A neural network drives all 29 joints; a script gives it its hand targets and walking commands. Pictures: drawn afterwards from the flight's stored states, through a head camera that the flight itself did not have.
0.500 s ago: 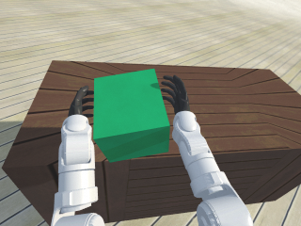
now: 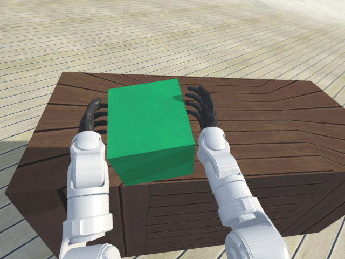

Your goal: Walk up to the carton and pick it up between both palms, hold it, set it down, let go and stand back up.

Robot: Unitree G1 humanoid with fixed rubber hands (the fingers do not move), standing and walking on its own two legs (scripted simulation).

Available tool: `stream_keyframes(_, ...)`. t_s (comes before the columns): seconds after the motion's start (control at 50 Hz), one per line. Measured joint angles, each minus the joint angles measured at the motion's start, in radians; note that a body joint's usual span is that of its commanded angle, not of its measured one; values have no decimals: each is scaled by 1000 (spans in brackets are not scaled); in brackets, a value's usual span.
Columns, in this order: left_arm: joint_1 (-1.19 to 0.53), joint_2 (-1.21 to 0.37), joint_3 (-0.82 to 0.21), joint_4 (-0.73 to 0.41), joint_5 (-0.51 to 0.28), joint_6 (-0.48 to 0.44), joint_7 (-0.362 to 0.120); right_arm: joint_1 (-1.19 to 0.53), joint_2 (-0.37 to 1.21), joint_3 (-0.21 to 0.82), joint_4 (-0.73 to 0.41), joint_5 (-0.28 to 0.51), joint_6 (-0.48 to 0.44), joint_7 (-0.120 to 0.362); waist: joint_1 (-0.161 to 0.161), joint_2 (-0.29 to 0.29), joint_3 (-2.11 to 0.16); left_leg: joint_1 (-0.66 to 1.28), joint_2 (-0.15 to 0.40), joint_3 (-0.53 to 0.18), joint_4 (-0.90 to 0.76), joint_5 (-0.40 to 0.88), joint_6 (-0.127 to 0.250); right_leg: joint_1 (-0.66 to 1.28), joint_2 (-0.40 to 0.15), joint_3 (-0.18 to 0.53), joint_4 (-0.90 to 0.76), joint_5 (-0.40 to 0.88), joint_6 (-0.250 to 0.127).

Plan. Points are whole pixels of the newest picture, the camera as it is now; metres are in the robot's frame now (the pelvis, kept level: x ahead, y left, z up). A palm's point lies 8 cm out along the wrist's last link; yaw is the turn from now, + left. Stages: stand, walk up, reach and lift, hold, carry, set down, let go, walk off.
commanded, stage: hold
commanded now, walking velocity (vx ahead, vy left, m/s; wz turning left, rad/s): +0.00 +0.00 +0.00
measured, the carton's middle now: (151, 132) +0.40 +0.01 +0.12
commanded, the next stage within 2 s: none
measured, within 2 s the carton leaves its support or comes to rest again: neither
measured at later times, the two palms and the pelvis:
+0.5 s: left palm (90, 133) +0.35 +0.14 +0.16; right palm (208, 122) +0.36 -0.11 +0.18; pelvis +0.00 +0.00 +0.00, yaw +0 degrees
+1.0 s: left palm (90, 134) +0.35 +0.14 +0.15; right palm (208, 122) +0.36 -0.11 +0.18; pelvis +0.00 +0.00 +0.00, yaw +0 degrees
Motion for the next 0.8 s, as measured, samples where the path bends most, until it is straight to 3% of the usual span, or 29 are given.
stream_keyframes(0.8,7,-2,3,-2,1,1,-8,8,0,9,-5,1,-3,-6,3,4,11,12,2,-1,-1,-3,-3,12,2,-2,-1,-3,-3)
